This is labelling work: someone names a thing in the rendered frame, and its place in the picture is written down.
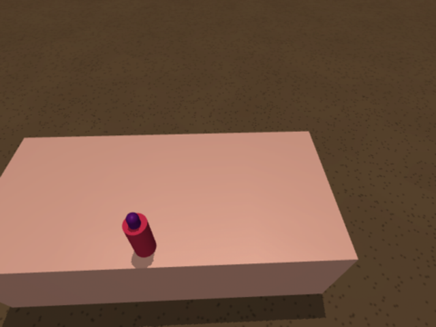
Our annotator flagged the bottle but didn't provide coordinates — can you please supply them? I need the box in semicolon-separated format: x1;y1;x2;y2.
122;213;157;258

